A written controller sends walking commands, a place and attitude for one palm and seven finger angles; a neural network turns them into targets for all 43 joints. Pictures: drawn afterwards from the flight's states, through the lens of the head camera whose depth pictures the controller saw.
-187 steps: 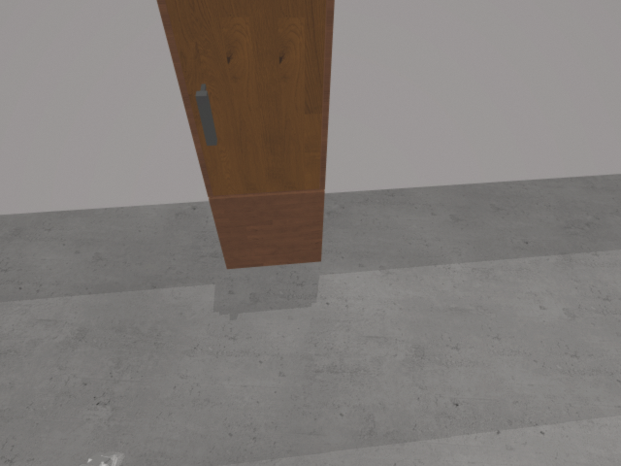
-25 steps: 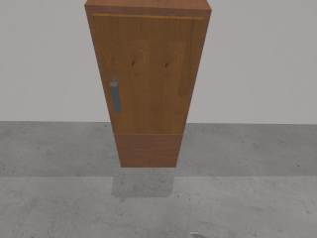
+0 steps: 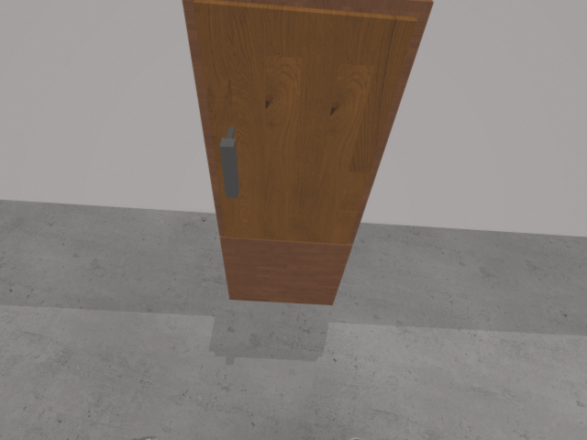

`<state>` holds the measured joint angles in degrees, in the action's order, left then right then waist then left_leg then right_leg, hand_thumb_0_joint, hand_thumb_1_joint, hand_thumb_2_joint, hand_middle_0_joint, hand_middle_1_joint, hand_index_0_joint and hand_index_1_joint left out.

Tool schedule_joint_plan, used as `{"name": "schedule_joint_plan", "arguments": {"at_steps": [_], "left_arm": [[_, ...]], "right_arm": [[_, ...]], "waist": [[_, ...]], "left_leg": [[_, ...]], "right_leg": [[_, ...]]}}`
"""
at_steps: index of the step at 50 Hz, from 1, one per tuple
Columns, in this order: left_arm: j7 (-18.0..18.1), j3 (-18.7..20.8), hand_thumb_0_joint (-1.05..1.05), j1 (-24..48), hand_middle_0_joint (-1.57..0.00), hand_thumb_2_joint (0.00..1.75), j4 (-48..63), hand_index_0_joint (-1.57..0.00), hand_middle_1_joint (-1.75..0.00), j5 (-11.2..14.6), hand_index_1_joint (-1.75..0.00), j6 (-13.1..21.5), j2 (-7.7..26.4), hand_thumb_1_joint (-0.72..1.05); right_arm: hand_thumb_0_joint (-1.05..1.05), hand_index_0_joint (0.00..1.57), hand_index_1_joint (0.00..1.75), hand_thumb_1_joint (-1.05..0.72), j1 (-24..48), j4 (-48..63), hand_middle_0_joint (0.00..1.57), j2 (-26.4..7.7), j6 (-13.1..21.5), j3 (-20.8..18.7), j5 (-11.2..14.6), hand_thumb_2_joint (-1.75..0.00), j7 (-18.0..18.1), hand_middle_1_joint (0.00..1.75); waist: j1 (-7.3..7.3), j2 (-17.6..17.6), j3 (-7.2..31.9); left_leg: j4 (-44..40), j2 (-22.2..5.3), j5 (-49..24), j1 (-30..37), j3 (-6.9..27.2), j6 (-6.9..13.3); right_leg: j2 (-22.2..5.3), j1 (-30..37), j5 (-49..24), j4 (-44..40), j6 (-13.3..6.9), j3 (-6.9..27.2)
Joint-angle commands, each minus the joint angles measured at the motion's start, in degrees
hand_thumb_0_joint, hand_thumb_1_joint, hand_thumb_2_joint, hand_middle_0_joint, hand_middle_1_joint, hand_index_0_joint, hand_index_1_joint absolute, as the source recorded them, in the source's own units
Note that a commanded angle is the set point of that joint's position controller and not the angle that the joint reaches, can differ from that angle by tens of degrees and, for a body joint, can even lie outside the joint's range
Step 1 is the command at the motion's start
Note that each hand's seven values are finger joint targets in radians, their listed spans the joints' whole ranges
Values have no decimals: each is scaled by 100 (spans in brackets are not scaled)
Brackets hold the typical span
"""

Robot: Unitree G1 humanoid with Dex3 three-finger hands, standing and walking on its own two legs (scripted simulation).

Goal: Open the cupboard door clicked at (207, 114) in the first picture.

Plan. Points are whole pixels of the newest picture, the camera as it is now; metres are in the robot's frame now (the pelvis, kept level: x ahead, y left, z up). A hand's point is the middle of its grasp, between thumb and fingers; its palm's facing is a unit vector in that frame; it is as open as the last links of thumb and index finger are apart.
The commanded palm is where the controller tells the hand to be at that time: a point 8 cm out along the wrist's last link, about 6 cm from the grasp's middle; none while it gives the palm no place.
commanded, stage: come to a stop and stand still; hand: left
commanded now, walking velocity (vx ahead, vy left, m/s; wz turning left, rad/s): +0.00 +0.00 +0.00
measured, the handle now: (231, 162) +0.63 +0.17 -0.03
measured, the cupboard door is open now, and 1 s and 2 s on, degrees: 0 0 0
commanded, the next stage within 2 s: look again from close up in 0.92 s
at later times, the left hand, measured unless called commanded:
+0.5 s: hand out of the picture -0.05 +0.19 -0.16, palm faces +0.00 -0.98 -0.18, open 7.3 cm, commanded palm none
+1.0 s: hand out of the picture -0.06 +0.16 -0.16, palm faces +0.01 -0.99 -0.16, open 7.3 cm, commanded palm none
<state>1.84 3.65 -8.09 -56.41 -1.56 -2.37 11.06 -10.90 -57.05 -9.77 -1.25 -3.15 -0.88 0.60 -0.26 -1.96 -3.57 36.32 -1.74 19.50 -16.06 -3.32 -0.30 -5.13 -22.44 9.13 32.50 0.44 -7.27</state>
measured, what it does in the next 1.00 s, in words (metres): steps on the spot: right foot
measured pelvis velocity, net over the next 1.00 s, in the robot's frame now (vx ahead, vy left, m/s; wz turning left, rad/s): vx -0.04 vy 0.01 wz -0.03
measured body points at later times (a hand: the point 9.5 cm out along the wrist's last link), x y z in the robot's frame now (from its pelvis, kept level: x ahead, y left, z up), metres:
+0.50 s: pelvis -0.02 +0.03 +0.02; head -0.01 +0.02 +0.47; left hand -0.04 +0.24 -0.14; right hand -0.02 -0.20 -0.14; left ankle +0.00 +0.10 -0.72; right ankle -0.06 -0.10 -0.72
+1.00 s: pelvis -0.04 +0.01 +0.02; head -0.03 +0.01 +0.47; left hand -0.06 +0.21 -0.14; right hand -0.08 -0.19 -0.14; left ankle +0.00 +0.10 -0.72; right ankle -0.06 -0.10 -0.72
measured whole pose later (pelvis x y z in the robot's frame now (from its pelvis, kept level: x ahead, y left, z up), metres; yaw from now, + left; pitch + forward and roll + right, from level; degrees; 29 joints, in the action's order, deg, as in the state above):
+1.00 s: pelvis -0.04 +0.01 +0.02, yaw -1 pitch -1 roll +0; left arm 2.4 -0.2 -18.7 -66.0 -0.4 0.4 6.4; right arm -18.2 -67.5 -6.3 -0.3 -0.2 -0.4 1.6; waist 0.8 -0.4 -1.4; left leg 21.9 0.1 8.5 -12.4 -5.6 2.0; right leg -0.1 -7.5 14.8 23.4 -0.7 -1.9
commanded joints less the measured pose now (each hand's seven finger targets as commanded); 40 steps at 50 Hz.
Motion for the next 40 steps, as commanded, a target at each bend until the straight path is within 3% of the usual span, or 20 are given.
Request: {"name": "schedule_joint_plan", "arguments": {"at_steps": [1,2,3,4,6,9,12,15,16,17,18,19,20,26,30,33,40], "left_arm": [[-17,80,0,-27,-20,90,423,-20,-30,13,-30,-95,372,90],[-50,121,0,-199,-20,90,291,-20,-30,-7,-30,-111,430,90],[-90,122,0,-489,-20,90,164,-20,-30,-22,-30,-82,451,90],[-95,107,0,-739,-20,90,23,-20,-30,-17,-30,-46,429,90],[-81,15,0,-855,-20,90,-113,-20,-30,10,-30,12,400,90],[-63,-107,0,-741,-20,90,-176,-20,-30,29,-30,60,287,90],[-28,-191,0,-785,-20,90,-331,-20,-30,55,-30,78,222,90],[13,-236,0,-1300,-20,90,-646,-20,-30,74,-30,158,235,90],[37,-250,0,-1354,-20,90,-747,-20,-30,70,-30,213,320,90],[52,-277,0,-1295,-20,90,-778,-20,-30,76,-30,250,352,90],[65,-299,0,-1293,-20,90,-775,-20,-30,83,-30,265,389,90],[61,-298,0,-1230,-20,90,-837,-20,-30,72,-30,298,345,90],[62,-327,0,-1202,-20,90,-844,-20,-30,84,-30,318,276,90],[69,-325,0,-1230,-20,90,-843,-20,-30,102,-30,272,202,90],[71,-316,0,-1258,-20,90,-844,-20,-30,95,-30,246,140,90],[74,-307,0,-1322,-20,90,-851,-20,-30,96,-30,249,130,90],[66,-313,0,-1371,-20,90,-814,-20,-30,105,-30,282,34,90]], "right_arm": [[0,20,30,-90,-400,315,20,-1042,68,-142,-102,-90,88,30],[0,20,30,-90,-31,363,20,-934,55,-89,-106,-90,133,30],[0,20,30,-90,179,383,20,-798,92,-22,-77,-90,155,30],[0,20,30,-90,220,377,20,-760,132,6,-65,-90,164,30],[0,20,30,-90,-3,247,20,-710,172,34,-14,-90,170,30],[0,20,30,-90,-399,-8,20,-667,194,29,6,-90,204,30],[0,20,30,-90,-593,-223,20,-739,187,16,8,-90,196,30],[0,20,30,-90,-509,-352,20,-659,210,47,65,-90,172,30],[0,20,30,-90,-542,-385,20,-530,228,72,100,-90,156,30],[0,20,30,-90,-519,-407,20,-439,233,106,117,-90,130,30],[0,20,30,-90,-523,-448,20,-415,226,119,110,-90,103,30],[0,20,30,-90,-497,-503,20,-406,210,128,75,-90,108,30],[0,20,30,-90,-566,-552,20,-477,210,128,65,-90,112,30],[0,20,30,-90,-637,-766,20,-437,212,189,50,-90,109,30],[0,20,30,-90,-754,-820,20,-365,171,195,34,-90,114,30],[0,20,30,-90,-845,-846,20,-322,161,191,35,-90,116,30],[0,20,30,-90,-1017,-866,20,-224,176,186,22,-90,131,30]], "waist": [[164,2117,-279],[-44,1629,-323],[-208,1200,-206],[-251,1016,-45],[-139,886,257],[54,817,395],[137,875,441],[-53,609,584],[4,331,555],[64,221,365],[82,356,308],[105,-229,292],[131,-484,283],[84,79,11],[71,172,-286],[41,221,-290],[74,157,-175]], "left_leg": [[-3106,-1729,1061,-1026,2401,728],[-3019,-1486,1038,-1158,1954,730],[-2802,-1282,629,-909,1608,711],[-2640,-1107,95,-438,1255,684],[-2438,-1002,-751,351,980,766],[-2272,-1136,-1869,1200,1068,930],[-2175,-1201,-2274,1349,1184,962],[-1887,-935,-2168,1158,977,662],[-1785,-727,-1903,854,840,438],[-1831,-546,-1611,783,698,273],[-1870,-475,-1600,816,695,221],[-1769,-446,-1821,928,583,217],[-1742,-452,-1847,1051,548,231],[-2017,-445,-1020,892,551,220],[-2150,-439,-447,599,613,204],[-2139,-444,-287,466,633,209],[-2016,-441,-489,554,614,207]], "right_leg": [[299,-302,1829,1587,10,740],[323,-166,1505,2152,-37,974],[338,-222,1313,2448,-40,984],[337,-333,1194,2553,9,955],[268,-363,1170,2221,94,852],[180,-207,1446,1212,156,691],[183,322,1510,245,121,643],[131,1155,392,-1222,67,654],[-75,1503,-148,-1500,-15,921],[-297,1402,-368,-1479,-123,1069],[-378,1314,-426,-1432,-174,1077],[-278,1187,-614,-1363,-177,1107],[-252,1111,-615,-1364,-165,1093],[-176,964,262,-1473,-150,1047],[-116,831,604,-1503,-167,1040],[-105,883,690,-1527,-177,1030],[-89,771,662,-1527,-207,1083]]}}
